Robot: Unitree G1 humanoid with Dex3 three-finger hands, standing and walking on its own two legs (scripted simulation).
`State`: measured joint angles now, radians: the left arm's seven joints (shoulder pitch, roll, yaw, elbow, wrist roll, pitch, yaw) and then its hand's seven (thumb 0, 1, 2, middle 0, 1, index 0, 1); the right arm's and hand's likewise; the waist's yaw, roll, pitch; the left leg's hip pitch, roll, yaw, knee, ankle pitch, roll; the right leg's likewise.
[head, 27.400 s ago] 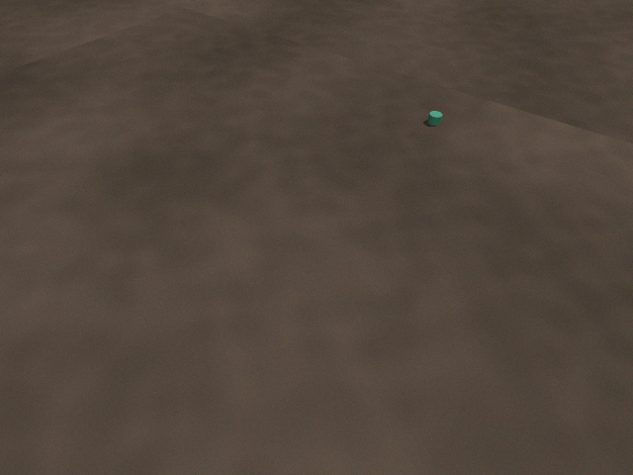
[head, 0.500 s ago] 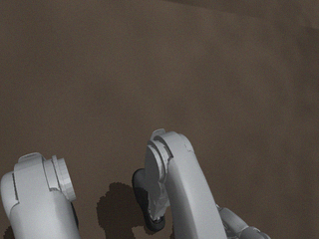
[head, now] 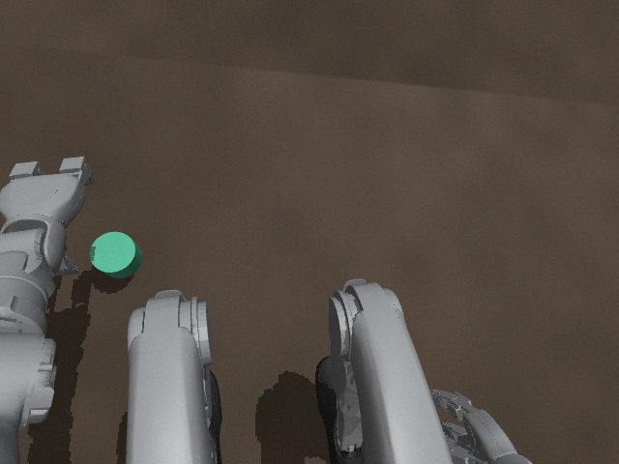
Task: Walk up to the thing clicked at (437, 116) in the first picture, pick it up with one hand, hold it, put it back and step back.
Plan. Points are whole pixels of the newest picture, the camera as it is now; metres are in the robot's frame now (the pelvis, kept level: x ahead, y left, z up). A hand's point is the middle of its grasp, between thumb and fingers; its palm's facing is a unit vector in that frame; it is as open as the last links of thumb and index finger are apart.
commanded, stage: withdraw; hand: left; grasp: from above
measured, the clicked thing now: (117, 255) +0.43 +0.31 -0.33
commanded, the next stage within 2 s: home in 0.32 s
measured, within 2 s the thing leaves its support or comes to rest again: neither
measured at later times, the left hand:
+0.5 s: hand (78, 228) +0.44 +0.32 -0.18, palm faces -0.36 -0.05 -0.93, open 13.8 cm
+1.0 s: hand (9, 307) +0.29 +0.27 +0.03, palm faces -0.22 -0.67 -0.71, open 7.9 cm
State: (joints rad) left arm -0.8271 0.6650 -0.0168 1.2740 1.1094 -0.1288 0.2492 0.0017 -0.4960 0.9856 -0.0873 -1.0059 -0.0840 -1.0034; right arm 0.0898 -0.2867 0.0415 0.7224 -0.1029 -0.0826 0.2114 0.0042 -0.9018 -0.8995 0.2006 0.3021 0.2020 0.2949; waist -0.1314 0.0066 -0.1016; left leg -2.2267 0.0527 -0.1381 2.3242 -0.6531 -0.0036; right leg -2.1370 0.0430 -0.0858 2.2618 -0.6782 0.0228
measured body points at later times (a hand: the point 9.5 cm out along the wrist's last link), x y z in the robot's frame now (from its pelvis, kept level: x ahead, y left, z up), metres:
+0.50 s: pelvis +0.00 +0.00 -0.03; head +0.21 +0.07 +0.36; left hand +0.45 +0.32 -0.12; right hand +0.05 -0.26 -0.14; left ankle +0.09 +0.13 -0.32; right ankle +0.10 -0.12 -0.32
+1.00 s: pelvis +0.01 +0.00 +0.15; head +0.16 +0.05 +0.57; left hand +0.30 +0.30 +0.08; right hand +0.22 -0.24 +0.04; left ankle +0.09 +0.13 -0.32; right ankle +0.10 -0.12 -0.32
